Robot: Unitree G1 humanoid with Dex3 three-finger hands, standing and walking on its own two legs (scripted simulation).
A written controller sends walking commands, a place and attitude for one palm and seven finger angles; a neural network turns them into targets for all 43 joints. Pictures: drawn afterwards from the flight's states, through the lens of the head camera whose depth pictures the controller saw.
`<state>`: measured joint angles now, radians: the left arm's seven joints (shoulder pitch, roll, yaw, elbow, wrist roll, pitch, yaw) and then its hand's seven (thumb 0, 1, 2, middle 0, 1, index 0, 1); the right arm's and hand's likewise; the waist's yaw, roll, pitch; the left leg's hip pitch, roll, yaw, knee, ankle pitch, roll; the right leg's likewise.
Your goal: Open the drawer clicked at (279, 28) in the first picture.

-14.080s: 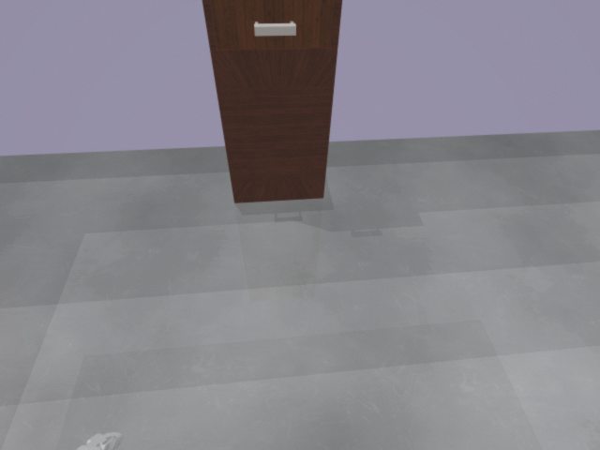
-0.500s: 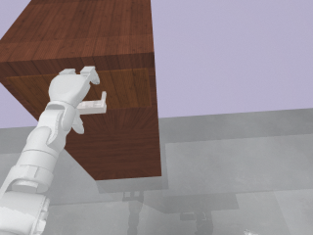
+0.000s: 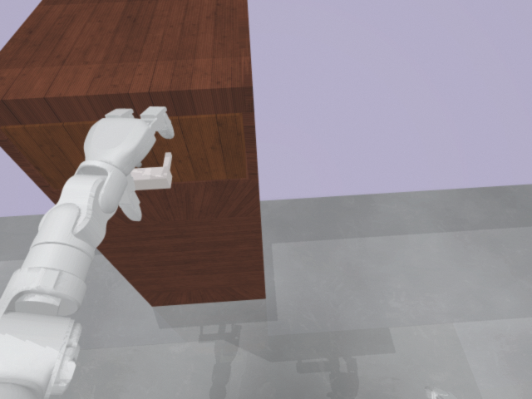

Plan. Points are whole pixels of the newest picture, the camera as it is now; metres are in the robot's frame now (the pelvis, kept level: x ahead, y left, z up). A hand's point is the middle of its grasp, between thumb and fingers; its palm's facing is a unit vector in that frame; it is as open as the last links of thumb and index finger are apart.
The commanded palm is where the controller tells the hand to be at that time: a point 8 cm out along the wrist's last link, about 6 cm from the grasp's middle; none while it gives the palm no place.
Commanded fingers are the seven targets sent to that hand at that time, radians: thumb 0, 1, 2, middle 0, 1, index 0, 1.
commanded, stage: move the hooked fingers above the handle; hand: left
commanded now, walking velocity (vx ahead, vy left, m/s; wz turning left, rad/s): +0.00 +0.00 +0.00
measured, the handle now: (134, 169) +0.47 +0.26 +0.05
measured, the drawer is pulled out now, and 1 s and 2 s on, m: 0.00 0.00 0.00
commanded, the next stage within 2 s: none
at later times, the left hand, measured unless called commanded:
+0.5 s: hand (122, 181) +0.41 +0.24 +0.09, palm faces -0.08 -0.03 -1.00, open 13.8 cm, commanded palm +0.41 +0.26 +0.17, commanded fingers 0.00 -0.50 0.30 -0.30 -1.20 -0.30 -1.20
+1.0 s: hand (92, 176) +0.41 +0.29 +0.10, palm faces -0.10 +0.00 -1.00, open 13.7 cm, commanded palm +0.40 +0.28 +0.16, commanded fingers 0.00 -0.50 0.30 -0.30 -1.20 -0.30 -1.20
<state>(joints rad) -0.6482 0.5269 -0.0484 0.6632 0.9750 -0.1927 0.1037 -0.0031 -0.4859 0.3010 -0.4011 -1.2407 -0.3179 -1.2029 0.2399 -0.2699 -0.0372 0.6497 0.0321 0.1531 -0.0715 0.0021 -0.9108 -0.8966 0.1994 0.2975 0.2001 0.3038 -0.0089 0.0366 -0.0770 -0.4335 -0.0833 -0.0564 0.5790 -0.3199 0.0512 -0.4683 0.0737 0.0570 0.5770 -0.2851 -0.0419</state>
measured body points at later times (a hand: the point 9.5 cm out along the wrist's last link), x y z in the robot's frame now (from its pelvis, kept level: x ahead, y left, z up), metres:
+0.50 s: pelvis +0.00 -0.01 +0.00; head +0.05 -0.02 +0.45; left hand +0.41 +0.24 +0.15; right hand +0.12 -0.28 -0.12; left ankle -0.03 +0.09 -0.73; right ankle -0.01 -0.10 -0.73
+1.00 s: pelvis +0.00 -0.01 +0.00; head +0.04 -0.03 +0.45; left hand +0.41 +0.28 +0.15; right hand +0.10 -0.26 -0.13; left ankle -0.03 +0.09 -0.73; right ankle -0.01 -0.10 -0.73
